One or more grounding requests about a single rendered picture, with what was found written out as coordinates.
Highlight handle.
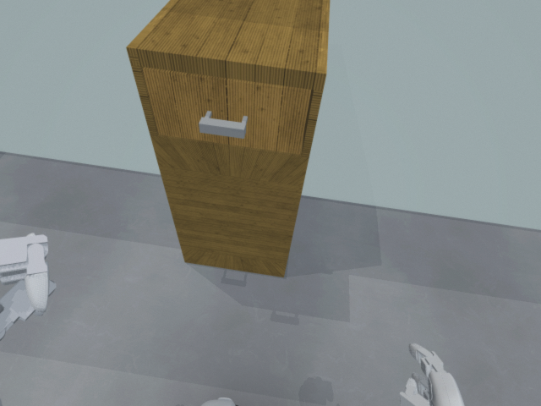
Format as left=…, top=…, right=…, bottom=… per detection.
left=199, top=111, right=248, bottom=139

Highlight robot left hand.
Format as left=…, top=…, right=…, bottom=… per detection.
left=0, top=233, right=56, bottom=341

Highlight cabinet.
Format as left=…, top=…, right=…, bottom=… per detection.
left=126, top=0, right=330, bottom=277

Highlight robot right hand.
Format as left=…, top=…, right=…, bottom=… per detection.
left=400, top=343, right=465, bottom=406

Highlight drawer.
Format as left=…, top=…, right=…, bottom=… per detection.
left=143, top=67, right=311, bottom=155

